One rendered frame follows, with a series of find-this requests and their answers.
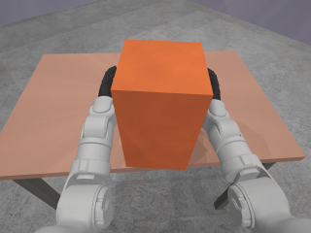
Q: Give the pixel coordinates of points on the table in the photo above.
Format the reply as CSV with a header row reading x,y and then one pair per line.
x,y
41,136

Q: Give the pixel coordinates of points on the left robot forearm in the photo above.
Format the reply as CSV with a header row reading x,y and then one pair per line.
x,y
92,163

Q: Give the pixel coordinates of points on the robot right hand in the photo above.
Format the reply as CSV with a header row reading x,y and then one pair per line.
x,y
215,85

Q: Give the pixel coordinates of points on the carton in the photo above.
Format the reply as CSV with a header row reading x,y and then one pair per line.
x,y
161,94

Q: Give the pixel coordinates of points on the right robot forearm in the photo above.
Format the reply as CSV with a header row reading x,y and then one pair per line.
x,y
239,164

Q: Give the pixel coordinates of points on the robot left hand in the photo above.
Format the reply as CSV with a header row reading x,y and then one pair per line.
x,y
106,84

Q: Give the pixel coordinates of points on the robot left upper arm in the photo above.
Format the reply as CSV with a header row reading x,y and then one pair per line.
x,y
82,208

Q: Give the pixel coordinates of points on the robot right upper arm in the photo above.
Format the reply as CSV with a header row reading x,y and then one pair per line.
x,y
261,206

